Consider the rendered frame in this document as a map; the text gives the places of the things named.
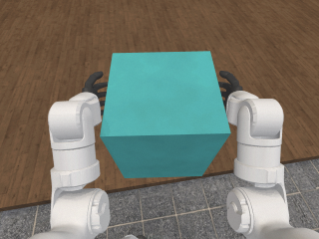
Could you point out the robot right upper arm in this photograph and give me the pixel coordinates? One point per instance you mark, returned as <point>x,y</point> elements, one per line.
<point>261,213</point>

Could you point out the carton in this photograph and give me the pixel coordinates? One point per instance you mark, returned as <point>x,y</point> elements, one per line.
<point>164,114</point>

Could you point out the left robot forearm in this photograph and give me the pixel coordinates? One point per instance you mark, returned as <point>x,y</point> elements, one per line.
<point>72,136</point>

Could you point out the robot right hand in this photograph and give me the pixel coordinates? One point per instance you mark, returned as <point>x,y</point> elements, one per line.
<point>230,88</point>

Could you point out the robot left hand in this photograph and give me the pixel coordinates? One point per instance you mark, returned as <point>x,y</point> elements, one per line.
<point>91,87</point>

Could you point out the robot left upper arm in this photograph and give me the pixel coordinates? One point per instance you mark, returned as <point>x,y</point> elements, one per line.
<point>79,214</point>

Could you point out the right robot forearm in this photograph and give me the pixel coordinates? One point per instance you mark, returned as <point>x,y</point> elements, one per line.
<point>259,137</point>

